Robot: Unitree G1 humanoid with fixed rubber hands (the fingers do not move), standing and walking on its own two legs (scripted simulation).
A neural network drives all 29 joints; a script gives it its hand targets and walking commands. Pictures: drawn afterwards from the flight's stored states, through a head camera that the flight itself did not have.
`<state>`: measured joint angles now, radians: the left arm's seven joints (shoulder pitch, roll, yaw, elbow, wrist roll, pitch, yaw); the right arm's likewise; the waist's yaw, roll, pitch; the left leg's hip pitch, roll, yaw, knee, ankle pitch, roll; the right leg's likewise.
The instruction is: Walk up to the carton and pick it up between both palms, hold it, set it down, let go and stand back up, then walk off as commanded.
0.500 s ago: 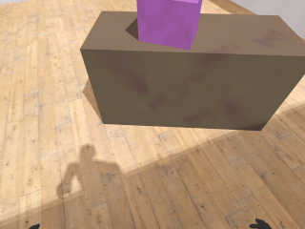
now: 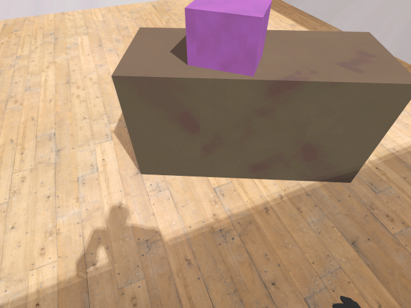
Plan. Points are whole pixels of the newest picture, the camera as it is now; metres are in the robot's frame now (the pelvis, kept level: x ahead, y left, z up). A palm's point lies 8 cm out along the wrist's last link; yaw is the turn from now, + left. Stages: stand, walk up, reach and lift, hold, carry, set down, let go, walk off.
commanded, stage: stand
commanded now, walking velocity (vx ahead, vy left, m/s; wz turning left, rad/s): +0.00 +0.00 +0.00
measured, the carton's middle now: (227, 34) +1.17 -0.12 +0.03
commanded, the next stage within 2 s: none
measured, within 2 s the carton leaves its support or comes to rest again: neither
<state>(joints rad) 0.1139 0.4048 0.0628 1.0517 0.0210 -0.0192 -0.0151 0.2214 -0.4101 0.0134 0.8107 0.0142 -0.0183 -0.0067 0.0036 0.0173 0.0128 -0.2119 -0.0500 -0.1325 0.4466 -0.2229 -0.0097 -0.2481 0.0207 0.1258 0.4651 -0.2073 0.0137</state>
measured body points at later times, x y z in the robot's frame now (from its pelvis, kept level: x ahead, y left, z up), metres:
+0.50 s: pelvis +0.00 +0.00 +0.00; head +0.01 -0.01 +0.45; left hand +0.10 +0.33 -0.11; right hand +0.11 -0.31 -0.11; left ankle +0.01 +0.13 -0.74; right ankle +0.03 -0.13 -0.74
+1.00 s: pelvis +0.00 +0.00 +0.00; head +0.01 -0.01 +0.45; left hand +0.09 +0.33 -0.11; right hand +0.10 -0.31 -0.11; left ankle +0.01 +0.13 -0.74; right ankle +0.03 -0.13 -0.74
